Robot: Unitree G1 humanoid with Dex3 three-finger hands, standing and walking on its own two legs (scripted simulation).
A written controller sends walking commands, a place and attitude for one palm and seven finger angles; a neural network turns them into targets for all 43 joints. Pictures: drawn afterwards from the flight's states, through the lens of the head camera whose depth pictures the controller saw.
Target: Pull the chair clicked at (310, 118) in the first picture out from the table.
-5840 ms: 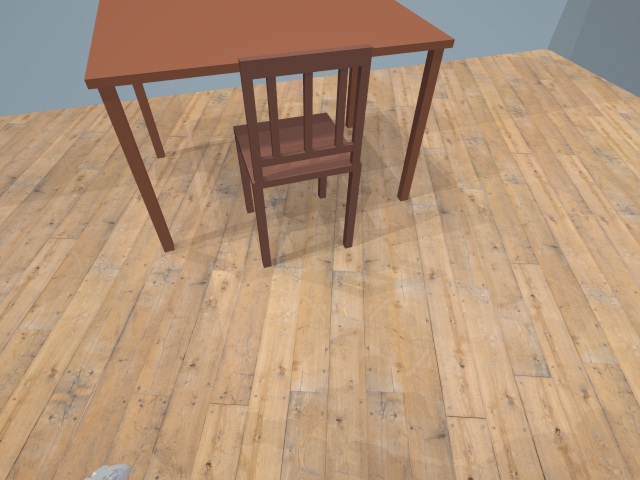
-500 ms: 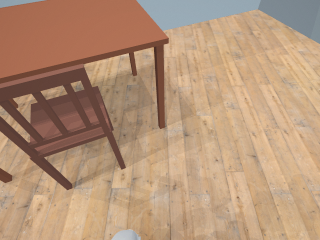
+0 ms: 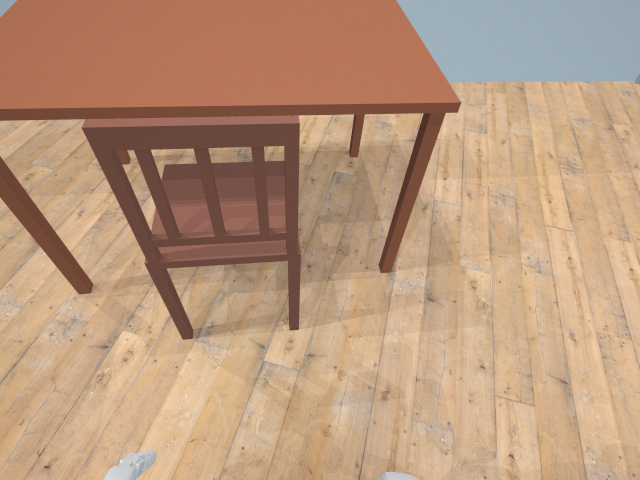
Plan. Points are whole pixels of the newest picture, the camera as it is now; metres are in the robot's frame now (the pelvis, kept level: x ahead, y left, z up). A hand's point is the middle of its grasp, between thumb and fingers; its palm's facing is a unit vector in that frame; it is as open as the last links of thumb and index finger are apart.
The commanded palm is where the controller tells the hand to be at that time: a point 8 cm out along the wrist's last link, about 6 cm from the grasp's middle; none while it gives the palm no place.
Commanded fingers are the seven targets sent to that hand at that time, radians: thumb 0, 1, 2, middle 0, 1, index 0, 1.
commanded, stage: turn to face it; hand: left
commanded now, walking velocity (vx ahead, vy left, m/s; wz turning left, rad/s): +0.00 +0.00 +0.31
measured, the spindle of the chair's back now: (211, 194) +0.67 +0.26 -0.12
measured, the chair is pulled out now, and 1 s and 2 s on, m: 0.00 0.00 0.00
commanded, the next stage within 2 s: take the last steps up to it in 0.20 s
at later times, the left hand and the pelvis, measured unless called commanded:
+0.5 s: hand out of the picture -0.02 +0.15 -0.15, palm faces +0.23 -0.94 -0.24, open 7.4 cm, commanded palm none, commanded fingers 0.00 0.90 0.90 -0.20 -0.30 -0.20 -0.30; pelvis -0.01 -0.04 +0.01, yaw +11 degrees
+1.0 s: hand out of the picture +0.11 +0.21 -0.18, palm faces +0.21 -0.96 -0.17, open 7.4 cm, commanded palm none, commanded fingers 0.00 0.90 0.90 -0.20 -0.30 -0.20 -0.30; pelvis +0.10 +0.02 +0.00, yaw +10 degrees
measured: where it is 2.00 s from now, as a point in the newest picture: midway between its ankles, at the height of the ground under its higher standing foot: outside the picture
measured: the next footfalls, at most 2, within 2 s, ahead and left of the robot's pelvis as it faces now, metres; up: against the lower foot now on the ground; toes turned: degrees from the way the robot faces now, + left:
right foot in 0.16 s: +0.04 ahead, -0.14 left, +0.00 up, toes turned +2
left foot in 0.66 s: +0.01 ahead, +0.12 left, +0.00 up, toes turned +16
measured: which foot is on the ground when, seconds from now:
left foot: down 0.00-0.16, up 0.18-0.64, down 0.66-1.00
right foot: up 0.00-0.14, down 0.16-0.66, up 0.68-1.00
